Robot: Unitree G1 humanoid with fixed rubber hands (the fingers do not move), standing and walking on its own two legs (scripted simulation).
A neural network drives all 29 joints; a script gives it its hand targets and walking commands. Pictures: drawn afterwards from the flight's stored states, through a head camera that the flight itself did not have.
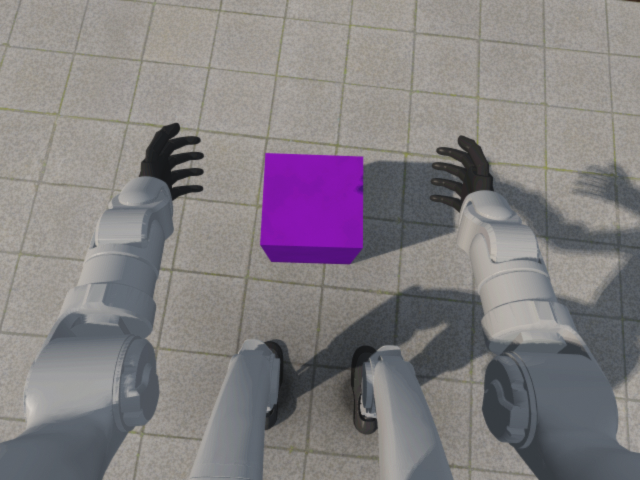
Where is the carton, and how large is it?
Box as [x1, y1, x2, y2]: [260, 153, 362, 263]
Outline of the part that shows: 265,153 260,245 270,260 289,262 350,263 362,248 362,157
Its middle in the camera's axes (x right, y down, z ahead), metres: -0.01 -0.05 +0.94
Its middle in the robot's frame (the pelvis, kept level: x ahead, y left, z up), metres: +0.54 +0.03 -0.54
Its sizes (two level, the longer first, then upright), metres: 0.210 0.200 0.250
